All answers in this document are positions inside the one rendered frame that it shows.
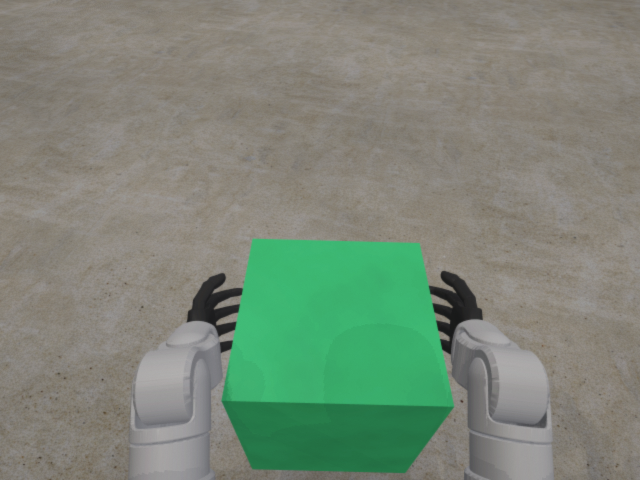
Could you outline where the carton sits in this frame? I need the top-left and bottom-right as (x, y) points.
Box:
(221, 239), (454, 473)

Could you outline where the robot left hand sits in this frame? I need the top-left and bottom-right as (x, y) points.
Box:
(186, 273), (243, 353)

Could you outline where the robot right hand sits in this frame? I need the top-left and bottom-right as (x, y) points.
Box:
(429, 271), (483, 355)

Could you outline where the robot left forearm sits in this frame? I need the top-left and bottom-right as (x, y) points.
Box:
(128, 321), (223, 480)

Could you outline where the robot right forearm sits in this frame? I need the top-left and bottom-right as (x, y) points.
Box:
(451, 319), (554, 480)

